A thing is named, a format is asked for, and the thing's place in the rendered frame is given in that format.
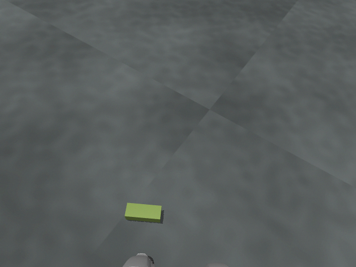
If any carton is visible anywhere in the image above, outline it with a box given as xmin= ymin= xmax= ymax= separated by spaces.
xmin=125 ymin=203 xmax=162 ymax=223

